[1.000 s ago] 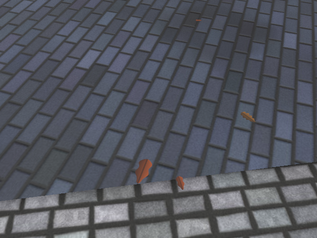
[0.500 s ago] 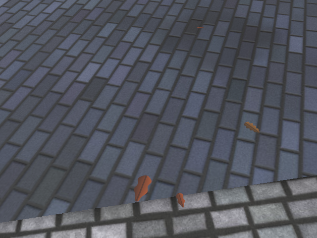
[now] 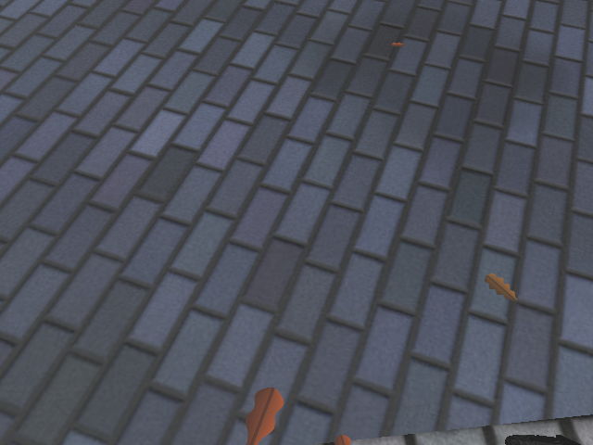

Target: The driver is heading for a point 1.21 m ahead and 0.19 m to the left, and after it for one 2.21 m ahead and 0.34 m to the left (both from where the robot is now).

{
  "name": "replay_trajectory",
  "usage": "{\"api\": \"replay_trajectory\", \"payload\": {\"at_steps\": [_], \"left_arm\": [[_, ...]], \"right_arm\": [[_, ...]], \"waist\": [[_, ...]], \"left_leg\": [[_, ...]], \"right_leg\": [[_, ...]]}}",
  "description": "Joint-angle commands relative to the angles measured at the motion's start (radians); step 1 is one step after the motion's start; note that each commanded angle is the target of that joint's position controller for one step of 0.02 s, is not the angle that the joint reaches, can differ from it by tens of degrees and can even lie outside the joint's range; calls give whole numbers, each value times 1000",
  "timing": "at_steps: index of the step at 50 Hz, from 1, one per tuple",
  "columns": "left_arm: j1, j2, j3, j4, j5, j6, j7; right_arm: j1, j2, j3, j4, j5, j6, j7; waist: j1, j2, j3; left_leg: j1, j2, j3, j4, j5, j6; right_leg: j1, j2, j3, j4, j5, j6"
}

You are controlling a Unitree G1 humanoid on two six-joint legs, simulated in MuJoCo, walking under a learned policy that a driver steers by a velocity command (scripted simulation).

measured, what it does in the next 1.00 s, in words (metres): walks ahead: right foot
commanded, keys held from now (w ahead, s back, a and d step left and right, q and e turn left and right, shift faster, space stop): w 0.58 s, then w+q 0.42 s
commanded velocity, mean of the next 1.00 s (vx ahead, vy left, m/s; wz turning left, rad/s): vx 0.50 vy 0.00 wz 0.13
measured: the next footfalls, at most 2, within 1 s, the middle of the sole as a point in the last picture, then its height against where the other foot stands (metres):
right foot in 0.48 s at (388, 438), level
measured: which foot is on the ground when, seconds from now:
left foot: down 0.00-0.50, up 0.52-1.00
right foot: up 0.00-0.46, down 0.48-1.00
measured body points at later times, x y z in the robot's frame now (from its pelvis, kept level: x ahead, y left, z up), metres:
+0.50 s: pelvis +0.30 -0.04 +0.00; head +0.33 -0.05 +0.45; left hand +0.51 +0.20 -0.09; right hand +0.25 -0.31 -0.14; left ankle +0.12 +0.09 -0.70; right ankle +0.42 -0.14 -0.72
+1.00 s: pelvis +0.58 -0.02 +0.01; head +0.61 -0.01 +0.46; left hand +0.53 +0.25 -0.14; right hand +0.80 -0.22 -0.10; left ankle +0.72 +0.11 -0.70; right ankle +0.42 -0.15 -0.72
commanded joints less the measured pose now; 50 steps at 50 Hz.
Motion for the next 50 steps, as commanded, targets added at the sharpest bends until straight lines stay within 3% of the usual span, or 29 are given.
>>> {"api": "replay_trajectory", "payload": {"at_steps": [1, 2, 4, 6, 9, 13, 16, 19, 21, 22, 23, 24, 25, 26, 27, 28, 29, 30, 32, 34, 37, 40, 45, 47, 48, 50], "left_arm": [[-73, 136, 21, -116, -38, -64, -6], [-108, 135, 29, -122, -26, -60, 4], [-60, 87, 34, -114, -9, -31, 13], [-60, 60, 33, -121, -6, -10, 16], [-193, 84, 41, -175, 8, -6, 19], [-354, 61, 31, -224, 6, -19, 2], [-453, 61, 24, -255, -3, -23, -13], [-508, 78, 24, -290, -7, -30, -32], [-475, 105, 33, -294, -8, -35, -40], [-411, 129, 45, -280, -8, -37, -40], [-265, 168, 69, -236, -6, -37, -36], [-72, 237, 92, -190, 5, -35, -28], [40, 329, 116, -160, 13, -28, -29], [37, 239, 87, -164, 10, -28, -31], [-55, 188, 69, -178, 5, -31, -30], [-149, 160, 59, -202, 7, -31, -29], [-208, 132, 50, -209, 14, -31, -33], [-236, 108, 44, -209, 23, -37, -34], [-232, 110, 47, -192, 27, -44, -34], [-203, 127, 53, -171, 30, -50, -24], [-171, 139, 57, -155, 32, -48, -6], [-170, 148, 56, -154, 28, -46, 7], [-80, 161, 63, -118, 13, -21, 18], [-81, 175, 69, -117, 7, -3, 21], [-99, 188, 73, -125, 5, 4, 25], [-129, 219, 82, -143, 4, 20, 34]], "right_arm": [[245, -137, -36, 36, 0, 1, -9], [182, -107, -27, 30, -9, -5, -3], [150, -79, -18, 41, -23, -12, 5], [181, -89, -20, 66, -16, -16, 2], [240, -133, -29, 88, -16, -14, -22], [306, -150, -31, 104, -5, -3, -40], [376, -161, -34, 131, 5, 5, -43], [413, -165, -40, 152, 8, 23, -47], [401, -179, -47, 152, 8, 35, -51], [378, -186, -49, 146, 7, 40, -51], [361, -171, -43, 139, 4, 47, -51], [364, -137, -26, 117, -9, 47, -51], [488, -11, 11, 109, -11, 26, -39], [455, -63, 1, 122, 5, 0, -35], [358, -146, -21, 90, 34, -16, -31], [297, -150, -22, 75, 35, -21, -35], [265, -141, -27, 73, 20, -17, -42], [285, -123, -32, 80, 16, -2, -45], [329, -70, -28, 98, 19, 29, -46], [291, -72, -32, 84, 19, 44, -49], [211, -72, -39, 54, 11, 43, -45], [123, -56, -32, 22, 6, 37, -30], [-19, -35, -17, -54, 6, 38, -1], [-40, -43, -19, -86, 9, 38, 15], [-29, -54, -24, -97, 10, 38, 21], [77, -103, -50, -93, 11, 43, 27]], "waist": [[-124, 89, -179], [-87, 25, -110], [-23, 68, -72], [-6, 73, -38], [-26, 53, 3], [-73, 51, 16], [-110, 51, 32], [-112, 53, 43], [-78, 72, 16], [-36, 87, -26], [37, 80, -115], [105, 20, -262], [63, -226, -406], [80, -213, -438], [64, -165, -284], [34, -91, -192], [6, -42, -124], [-30, -62, -101], [-56, -79, -78], [-57, -63, -42], [-40, -47, -20], [-17, -47, 1], [34, -22, 52], [24, -33, 53], [5, -47, 36], [-67, -90, -54]], "left_leg": [[633, 345, -563, -342, -158, 199], [473, 306, -449, -373, -50, 176], [303, 251, -325, -435, 18, 164], [242, 233, -257, -476, 54, 175], [268, 229, -211, -505, 103, 178], [307, 188, -131, -507, 130, 134], [392, 212, -127, -489, 110, 129], [527, 268, -144, -427, 153, 116], [581, 289, -149, -362, 274, 97], [585, 277, -133, -282, 437, 83], [551, 229, -94, -110, 569, 59], [377, 172, -50, 168, 427, 24], [-52, -12, -24, 566, -59, -53], [-179, -22, -183, 700, -431, -37], [-263, 39, -188, 749, -377, -15], [-244, 96, -157, 711, -279, -9], [-205, 130, -142, 646, -213, -12], [-136, 163, -152, 594, -167, -13], [-77, 175, -149, 556, -134, -26], [-132, 173, -168, 500, -63, -39], [-211, 150, -194, 348, 99, -48], [-176, 130, -137, 177, 236, -47], [-245, 115, -77, 42, 200, -21], [-249, 99, -44, 23, 107, 0], [-204, 76, -15, 17, 57, 16], [-17, 0, 49, 33, -39, 56]], "right_leg": [[-623, -61, 55, 430, 69, -40], [-572, -102, 35, 361, 139, -39], [-448, -146, 38, 281, 192, -35], [-448, -160, 21, 210, 208, -22], [-565, -172, 9, 42, 360, 9], [-538, -126, -36, -251, 579, 16], [-533, -98, -51, -357, 602, 15], [-572, -88, -38, -420, 518, -13], [-509, -67, -50, -444, 436, -39], [-405, -36, -77, -456, 407, -57], [-208, -3, -104, -471, 415, -85], [100, -118, 23, -433, 429, -144], [489, -363, 498, -511, 230, -308], [509, -390, 693, -639, 157, -305], [387, -358, 542, -649, 164, -248], [230, -322, 405, -671, 259, -220], [94, -285, 308, -706, 344, -208], [8, -256, 229, -739, 386, -189], [-77, -240, 142, -796, 426, -199], [-84, -232, 64, -824, 480, -198], [-39, -224, -26, -837, 532, -174], [-34, -205, -117, -859, 524, -145], [150, -261, -181, -809, 599, -133], [217, -287, -200, -746, 724, -121], [229, -290, -218, -695, 874, -110], [227, -282, -247, -498, 1211, -85]]}}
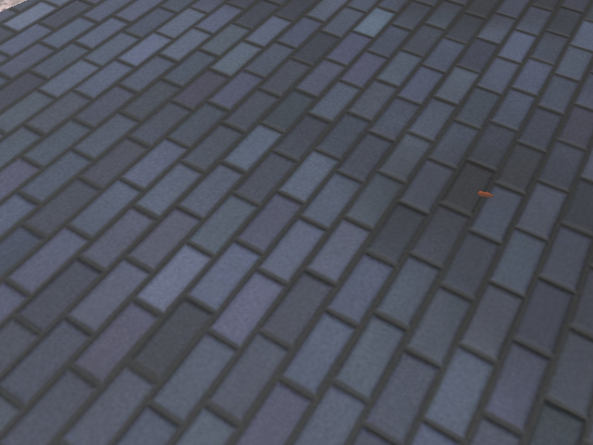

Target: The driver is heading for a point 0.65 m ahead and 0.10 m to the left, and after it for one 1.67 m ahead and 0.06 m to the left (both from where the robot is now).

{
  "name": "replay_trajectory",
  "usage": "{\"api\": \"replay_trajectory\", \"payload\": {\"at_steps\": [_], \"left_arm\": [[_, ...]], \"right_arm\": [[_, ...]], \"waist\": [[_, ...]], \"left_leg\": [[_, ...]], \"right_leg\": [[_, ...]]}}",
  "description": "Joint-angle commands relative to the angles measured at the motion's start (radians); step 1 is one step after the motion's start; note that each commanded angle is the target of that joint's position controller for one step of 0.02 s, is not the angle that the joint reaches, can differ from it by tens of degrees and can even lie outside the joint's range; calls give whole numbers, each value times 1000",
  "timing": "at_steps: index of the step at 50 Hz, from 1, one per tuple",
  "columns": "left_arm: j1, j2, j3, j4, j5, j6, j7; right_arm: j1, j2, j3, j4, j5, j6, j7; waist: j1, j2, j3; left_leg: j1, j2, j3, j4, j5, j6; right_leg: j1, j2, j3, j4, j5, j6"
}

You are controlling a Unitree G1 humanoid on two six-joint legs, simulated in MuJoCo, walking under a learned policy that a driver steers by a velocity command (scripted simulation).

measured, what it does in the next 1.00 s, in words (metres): walks ahead, turning left: left foot, then right foot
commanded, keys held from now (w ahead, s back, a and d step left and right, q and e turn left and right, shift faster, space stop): w+q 0.28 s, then w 0.44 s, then no key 0.26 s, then e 0.02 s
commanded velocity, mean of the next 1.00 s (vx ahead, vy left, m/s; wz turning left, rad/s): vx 0.44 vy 0.00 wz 0.28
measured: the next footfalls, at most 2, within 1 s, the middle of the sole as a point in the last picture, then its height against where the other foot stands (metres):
left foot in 0.04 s outside the picture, level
right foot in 0.52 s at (342, 424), level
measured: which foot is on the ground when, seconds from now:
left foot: up 0.00-0.02, down 0.04-0.54, up 0.56-0.98, down 1.00-1.00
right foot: down 0.00-0.04, up 0.06-0.50, down 0.52-1.00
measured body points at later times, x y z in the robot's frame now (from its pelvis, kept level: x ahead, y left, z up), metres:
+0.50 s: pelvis +0.30 +0.02 +0.01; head +0.33 +0.04 +0.46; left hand +0.47 +0.30 -0.07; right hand +0.39 -0.26 -0.11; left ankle +0.15 +0.09 -0.72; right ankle +0.48 -0.06 -0.71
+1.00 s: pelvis +0.55 +0.08 +0.01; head +0.57 +0.09 +0.46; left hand +0.48 +0.35 -0.13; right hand +0.81 -0.09 -0.08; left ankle +0.64 +0.22 -0.72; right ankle +0.48 -0.06 -0.72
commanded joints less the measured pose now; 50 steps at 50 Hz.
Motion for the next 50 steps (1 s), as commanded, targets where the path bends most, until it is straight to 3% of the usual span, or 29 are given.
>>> {"api": "replay_trajectory", "payload": {"at_steps": [1, 2, 3, 4, 5, 6, 7, 8, 10, 13, 16, 21, 24, 25, 26, 27, 28, 29, 30, 31, 32, 33, 35, 39, 42, 46, 48, 49, 50], "left_arm": [[-45, 204, 42, -65, -7, 17, 17], [-43, 195, 35, -86, 0, 11, 18], [60, 29, -16, -132, 34, -20, -6], [-23, 92, -10, -152, -11, -70, -24], [-126, 137, 3, -181, -46, -96, -33], [-154, 135, 0, -188, -38, -106, -29], [-164, 139, 9, -180, -10, -103, -21], [-150, 150, 19, -180, 3, -90, -17], [-130, 128, 21, -192, 12, -63, -16], [-218, 97, 13, -232, 22, -45, -10], [-314, 68, -1, -257, 17, -49, -21], [-417, 96, -1, -301, 2, -65, -45], [-384, 130, 9, -307, 2, -77, -52], [-315, 146, 18, -290, 4, -81, -51], [-191, 179, 34, -258, 12, -84, -47], [-17, 232, 47, -237, 23, -83, -43], [88, 296, 69, -189, 19, -70, -51], [92, 199, 44, -185, -11, -65, -56], [20, 148, 28, -200, -13, -60, -53], [-49, 138, 20, -216, 1, -51, -51], [-85, 121, 13, -218, 9, -48, -53], [-99, 109, 6, -218, 18, -50, -53], [-91, 110, 5, -206, 10, -54, -54], [-80, 159, 16, -182, 8, -45, -39], [-38, 169, 16, -158, -1, -28, -29], [-7, 169, 12, -126, -8, -6, -23], [-39, 174, 13, -124, -14, 3, -19], [-38, 164, 10, -123, -12, 4, -18], [-6, 134, -2, -130, 5, -3, -19]], "right_arm": [[162, -167, -66, -45, 6, -9, 6], [327, -251, -102, -11, 4, -3, -14], [345, -350, -118, -6, 11, -4, -25], [388, -289, -96, -23, -1, -11, -26], [352, -229, -81, -21, -10, -19, -30], [279, -191, -70, -37, -5, -25, -31], [200, -158, -60, -58, -4, -26, -30], [158, -135, -50, -77, -12, -27, -33], [150, -153, -53, -88, -10, -27, -40], [192, -201, -65, -85, -4, -28, -61], [229, -192, -62, -77, 0, -19, -71], [319, -175, -53, -35, 0, -16, -69], [324, -193, -58, -28, -6, -6, -75], [305, -193, -56, -34, -6, -3, -75], [286, -173, -47, -44, -11, -3, -73], [274, -142, -30, -70, -25, -4, -72], [440, -62, -9, -63, 2, -19, -67], [411, -139, -17, -49, 12, -28, -66], [289, -192, -30, -75, 17, -32, -63], [215, -182, -26, -95, 7, -35, -64], [178, -170, -29, -106, -10, -37, -63], [191, -159, -32, -106, -14, -34, -61], [223, -122, -27, -98, -9, -25, -60], [134, -82, -10, -128, -26, -21, -65], [63, -67, -3, -135, -21, -26, -57], [-9, -94, -9, -159, -22, -28, -43], [39, -121, -20, -146, -32, -33, -39], [101, -144, -30, -120, -41, -36, -43], [163, -208, -45, -114, -55, -39, -53]], "waist": [[-160, -102, -101], [-229, -18, -198], [-116, 238, -290], [-168, 156, -407], [-185, 111, -272], [-146, 23, -186], [-101, -28, -121], [-63, -24, -98], [-31, -10, -75], [-47, 7, -33], [-92, 49, -23], [-143, 73, -2], [-113, 98, -2], [-70, 102, -31], [-12, 86, -122], [60, 1, -268], [8, -317, -389], [35, -251, -338], [47, -149, -180], [23, -60, -102], [0, -40, -40], [-30, -66, -38], [-51, -99, -45], [-50, -79, -24], [-18, -98, -54], [-5, -114, -57], [-49, -109, -76], [-74, -89, -105], [-82, -16, -181]], "left_leg": [[282, -107, 77, -38, -64, 72], [591, -27, -98, -80, -54, 129], [953, 235, -646, -141, -140, 319], [1045, 300, -901, -297, -231, 363], [972, 263, -742, -308, -165, 297], [823, 218, -605, -306, -78, 254], [659, 180, -508, -320, 26, 227], [551, 154, -451, -346, 101, 220], [447, 135, -409, -381, 169, 223], [361, 93, -330, -403, 210, 202], [331, 33, -256, -388, 139, 142], [463, 101, -327, -332, 52, 118], [573, 151, -378, -256, 178, 100], [584, 130, -363, -188, 321, 85], [549, 78, -323, -43, 421, 60], [398, 10, -261, 229, 244, 25], [10, -147, -181, 582, -349, -54], [-138, -106, -249, 691, -501, -51], [-193, -59, -235, 714, -417, -46], [-166, -10, -186, 675, -336, -46], [-145, 19, -168, 608, -288, -50], [-90, 48, -165, 560, -257, -51], [-43, 62, -141, 485, -245, -62], [-20, 58, -92, 248, -111, -104], [91, 8, -55, 59, 95, -105], [132, -21, -75, -65, 119, -79], [214, -32, -75, -149, 128, -50], [320, -41, -64, -204, 217, -29], [512, 73, -156, -161, 610, 17]], "right_leg": [[-53, -255, 13, 387, 1170, -94], [-279, -211, 11, 678, 919, -50], [-741, 2, 86, 1044, -60, 15], [-886, 46, 311, 1178, -189, 0], [-978, -16, 337, 1164, -101, -29], [-950, -65, 331, 1073, -9, -43], [-876, -96, 321, 980, 35, -36], [-795, -116, 324, 929, 62, -27], [-737, -124, 312, 837, 79, 0], [-738, -100, 280, 641, 226, 40], [-668, -55, 261, 393, 460, 39], [-664, -36, 272, 248, 512, -1], [-648, -26, 262, 213, 375, -47], [-556, -4, 238, 179, 365, -71], [-367, -23, 250, 189, 406, -110], [-94, -176, 419, 223, 435, -179], [257, -385, 863, 150, 245, -350], [249, -397, 995, 61, 17, -331], [117, -357, 852, 39, -6, -282], [-24, -316, 736, 17, 83, -255], [-132, -283, 665, -11, 194, -253], [-191, -254, 608, -29, 275, -243], [-237, -224, 530, -63, 368, -248], [-285, -200, 371, -65, 774, -242], [-291, -149, 274, -37, 859, -196], [-212, -183, 304, 36, 786, -177], [-192, -184, 321, 123, 750, -150], [-203, -147, 311, 203, 750, -124], [-296, -90, 289, 340, 604, -78]]}}
Keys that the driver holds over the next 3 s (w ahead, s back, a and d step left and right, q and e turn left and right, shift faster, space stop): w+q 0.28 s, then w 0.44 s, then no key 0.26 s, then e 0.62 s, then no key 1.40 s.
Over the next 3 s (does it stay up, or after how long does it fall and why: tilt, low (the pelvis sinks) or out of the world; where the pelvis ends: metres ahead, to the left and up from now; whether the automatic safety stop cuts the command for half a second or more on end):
stays up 0.62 0.10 0.01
